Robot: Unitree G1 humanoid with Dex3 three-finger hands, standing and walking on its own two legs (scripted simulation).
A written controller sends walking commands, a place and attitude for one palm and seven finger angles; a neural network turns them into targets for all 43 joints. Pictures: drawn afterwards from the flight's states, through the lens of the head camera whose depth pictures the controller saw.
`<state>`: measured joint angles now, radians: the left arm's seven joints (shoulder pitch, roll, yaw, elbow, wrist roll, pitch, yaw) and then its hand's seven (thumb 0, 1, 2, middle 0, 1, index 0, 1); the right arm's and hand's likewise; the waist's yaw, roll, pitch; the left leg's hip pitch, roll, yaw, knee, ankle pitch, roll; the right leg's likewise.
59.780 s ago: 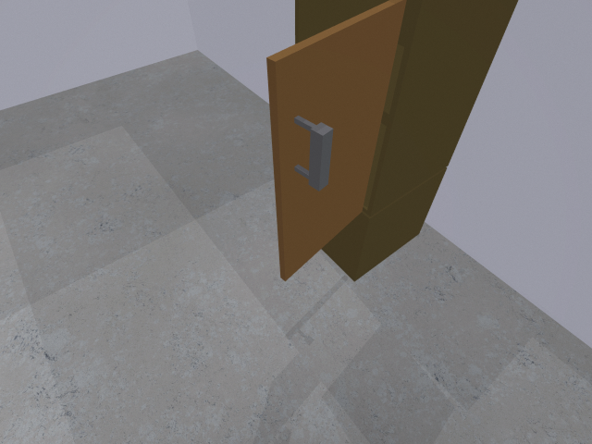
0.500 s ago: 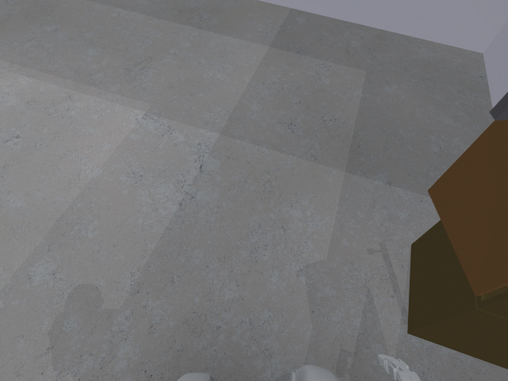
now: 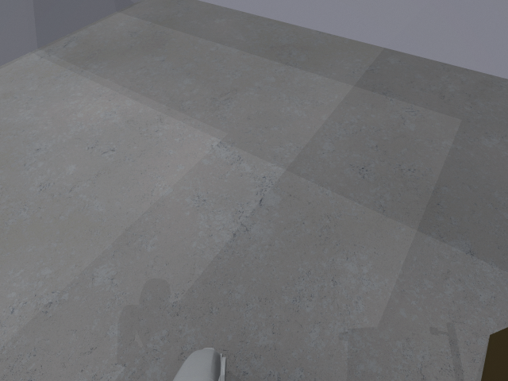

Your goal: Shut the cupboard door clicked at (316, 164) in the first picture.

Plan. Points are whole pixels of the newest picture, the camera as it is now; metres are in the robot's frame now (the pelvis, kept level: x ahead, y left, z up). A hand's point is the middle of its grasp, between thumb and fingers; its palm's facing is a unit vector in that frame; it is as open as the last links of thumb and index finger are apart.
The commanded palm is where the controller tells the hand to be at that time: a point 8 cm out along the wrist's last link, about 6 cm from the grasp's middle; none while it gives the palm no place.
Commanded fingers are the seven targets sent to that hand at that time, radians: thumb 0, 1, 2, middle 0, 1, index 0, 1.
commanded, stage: walk to a spot facing it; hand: left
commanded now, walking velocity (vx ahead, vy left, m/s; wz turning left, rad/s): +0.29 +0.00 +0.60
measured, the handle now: out of the picture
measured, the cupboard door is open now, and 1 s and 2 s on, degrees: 22 22 22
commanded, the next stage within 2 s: turn to face it in 0.70 s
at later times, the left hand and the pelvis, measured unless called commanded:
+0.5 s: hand (109, 343) +0.21 +0.30 -0.17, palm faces +0.29 -0.94 -0.19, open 7.4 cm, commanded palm none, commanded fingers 0.00 0.90 0.90 -0.20 -0.30 -0.20 -0.30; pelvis +0.18 +0.09 +0.00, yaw +16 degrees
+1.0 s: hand (138, 238) +0.44 +0.30 -0.17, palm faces +0.37 -0.91 -0.20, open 7.3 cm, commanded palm none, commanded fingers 0.00 0.90 0.90 -0.20 -0.30 -0.20 -0.30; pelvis +0.42 +0.11 -0.01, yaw +22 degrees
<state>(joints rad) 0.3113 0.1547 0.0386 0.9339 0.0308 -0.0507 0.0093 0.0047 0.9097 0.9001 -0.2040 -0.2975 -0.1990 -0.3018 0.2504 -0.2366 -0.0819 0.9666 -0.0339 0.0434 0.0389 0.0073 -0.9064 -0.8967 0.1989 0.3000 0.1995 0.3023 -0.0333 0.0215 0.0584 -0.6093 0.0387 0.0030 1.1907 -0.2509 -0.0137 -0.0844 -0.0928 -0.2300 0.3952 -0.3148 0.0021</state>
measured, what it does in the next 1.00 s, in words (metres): walks ahead, turning left: left foot, then right foot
